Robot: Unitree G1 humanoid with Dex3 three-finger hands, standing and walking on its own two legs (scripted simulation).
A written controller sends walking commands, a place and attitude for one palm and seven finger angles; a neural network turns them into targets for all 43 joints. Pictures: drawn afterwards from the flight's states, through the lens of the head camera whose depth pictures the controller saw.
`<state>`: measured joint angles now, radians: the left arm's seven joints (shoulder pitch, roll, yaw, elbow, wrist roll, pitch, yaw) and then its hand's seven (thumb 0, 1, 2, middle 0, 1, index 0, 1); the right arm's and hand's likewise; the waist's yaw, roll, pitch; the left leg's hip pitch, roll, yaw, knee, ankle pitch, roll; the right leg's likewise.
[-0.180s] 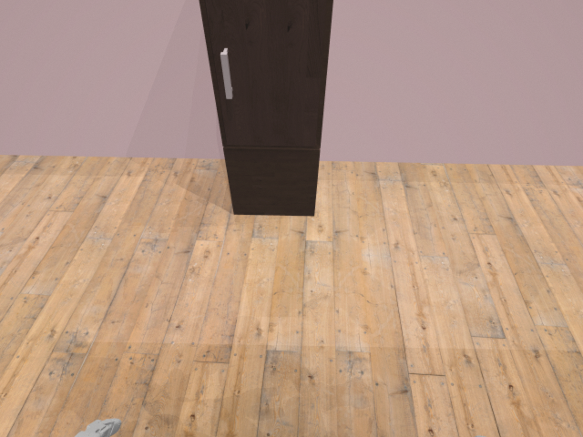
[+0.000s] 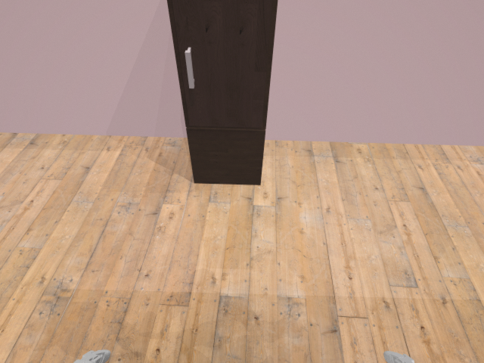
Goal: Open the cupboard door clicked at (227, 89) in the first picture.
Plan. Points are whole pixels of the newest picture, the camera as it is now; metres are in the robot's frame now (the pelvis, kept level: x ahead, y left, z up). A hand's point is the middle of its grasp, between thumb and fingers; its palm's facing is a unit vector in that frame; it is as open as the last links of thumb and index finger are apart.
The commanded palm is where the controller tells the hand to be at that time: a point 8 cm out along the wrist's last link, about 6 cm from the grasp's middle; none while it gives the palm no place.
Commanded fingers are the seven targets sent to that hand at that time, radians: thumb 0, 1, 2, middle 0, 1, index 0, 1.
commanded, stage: stand and wait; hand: left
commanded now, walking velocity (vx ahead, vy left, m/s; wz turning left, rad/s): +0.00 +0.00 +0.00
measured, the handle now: (190, 68) +1.14 +0.28 -0.05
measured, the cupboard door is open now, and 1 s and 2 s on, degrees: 0 0 0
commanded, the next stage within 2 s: look at it before walking up in 0.64 s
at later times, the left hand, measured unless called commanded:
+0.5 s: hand out of the picture +0.05 +0.24 -0.15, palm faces -0.04 -0.94 -0.33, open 7.4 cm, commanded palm none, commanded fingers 0.00 0.90 0.90 -0.20 -0.30 -0.20 -0.30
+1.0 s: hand out of the picture +0.06 +0.23 -0.15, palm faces -0.04 -0.94 -0.33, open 7.4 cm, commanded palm none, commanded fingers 0.00 0.90 0.90 -0.20 -0.30 -0.20 -0.30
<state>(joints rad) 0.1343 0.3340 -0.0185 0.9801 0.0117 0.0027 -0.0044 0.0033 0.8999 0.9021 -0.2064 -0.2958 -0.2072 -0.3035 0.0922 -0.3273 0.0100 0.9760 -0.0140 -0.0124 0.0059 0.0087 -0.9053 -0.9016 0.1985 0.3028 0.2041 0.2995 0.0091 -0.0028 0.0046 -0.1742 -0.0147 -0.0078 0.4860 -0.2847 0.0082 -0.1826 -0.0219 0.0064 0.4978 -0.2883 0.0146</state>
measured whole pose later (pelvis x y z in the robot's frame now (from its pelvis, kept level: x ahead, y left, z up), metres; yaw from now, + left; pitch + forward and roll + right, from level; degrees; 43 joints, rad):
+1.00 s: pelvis -0.02 -0.01 +0.01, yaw -1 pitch -2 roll +0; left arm 0.14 0.34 -0.01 1.08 0.01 0.00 -0.01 0.00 0.90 0.90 -0.21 -0.30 -0.21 -0.30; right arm 0.12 -0.34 0.01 1.11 -0.01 -0.01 0.01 0.01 -0.91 -0.90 0.20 0.30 0.20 0.30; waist 0.00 0.00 0.03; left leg -0.14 0.01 0.00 0.38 -0.21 -0.01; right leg -0.16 0.00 0.01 0.40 -0.21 0.00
